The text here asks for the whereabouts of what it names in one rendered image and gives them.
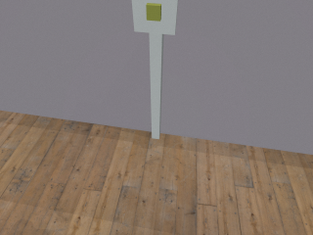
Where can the panel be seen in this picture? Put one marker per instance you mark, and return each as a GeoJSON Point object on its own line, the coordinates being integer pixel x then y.
{"type": "Point", "coordinates": [156, 31]}

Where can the button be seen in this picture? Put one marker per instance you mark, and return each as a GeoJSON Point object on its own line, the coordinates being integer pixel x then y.
{"type": "Point", "coordinates": [153, 12]}

